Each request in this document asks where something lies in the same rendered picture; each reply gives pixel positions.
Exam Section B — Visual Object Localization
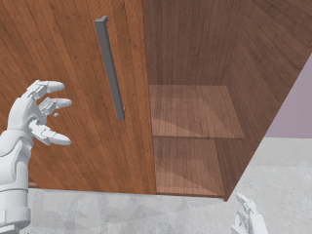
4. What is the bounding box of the robot right hand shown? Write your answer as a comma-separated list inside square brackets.
[231, 192, 269, 234]

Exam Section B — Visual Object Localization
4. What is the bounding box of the handle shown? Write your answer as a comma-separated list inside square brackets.
[95, 16, 126, 122]

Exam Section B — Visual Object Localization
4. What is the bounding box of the robot left forearm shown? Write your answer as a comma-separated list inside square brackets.
[0, 130, 34, 234]

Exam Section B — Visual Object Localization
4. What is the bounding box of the robot left hand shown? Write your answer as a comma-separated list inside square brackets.
[7, 80, 72, 145]

